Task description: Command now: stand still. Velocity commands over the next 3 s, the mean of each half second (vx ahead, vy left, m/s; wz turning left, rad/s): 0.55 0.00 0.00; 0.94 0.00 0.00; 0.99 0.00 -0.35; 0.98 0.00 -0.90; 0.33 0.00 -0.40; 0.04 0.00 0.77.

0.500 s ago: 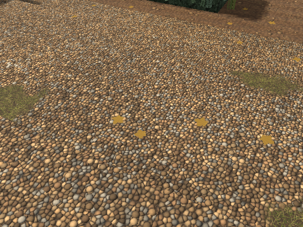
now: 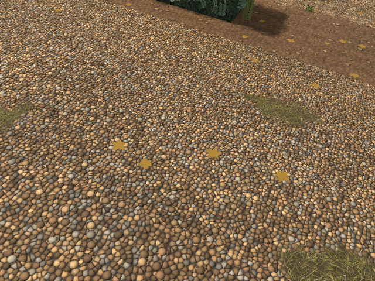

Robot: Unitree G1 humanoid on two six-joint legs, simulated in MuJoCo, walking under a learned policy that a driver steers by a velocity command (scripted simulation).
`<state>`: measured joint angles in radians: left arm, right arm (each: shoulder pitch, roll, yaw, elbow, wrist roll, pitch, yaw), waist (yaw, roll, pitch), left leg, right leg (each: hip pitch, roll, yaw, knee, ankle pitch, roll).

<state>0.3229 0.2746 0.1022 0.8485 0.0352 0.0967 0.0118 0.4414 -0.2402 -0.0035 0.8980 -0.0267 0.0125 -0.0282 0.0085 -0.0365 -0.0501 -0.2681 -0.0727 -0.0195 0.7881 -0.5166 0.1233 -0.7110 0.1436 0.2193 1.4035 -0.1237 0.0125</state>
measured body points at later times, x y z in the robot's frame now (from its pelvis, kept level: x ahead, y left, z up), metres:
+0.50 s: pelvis +0.13 -0.04 -0.02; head +0.12 -0.04 +0.43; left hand +0.37 +0.20 -0.09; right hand +0.03 -0.31 -0.14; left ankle -0.06 +0.04 -0.71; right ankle +0.28 -0.21 -0.70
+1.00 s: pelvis +0.56 -0.14 -0.17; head +0.58 -0.12 +0.28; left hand +0.42 +0.09 -0.30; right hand +0.81 -0.35 -0.23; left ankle +0.76 -0.03 -0.85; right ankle +0.37 -0.22 -0.88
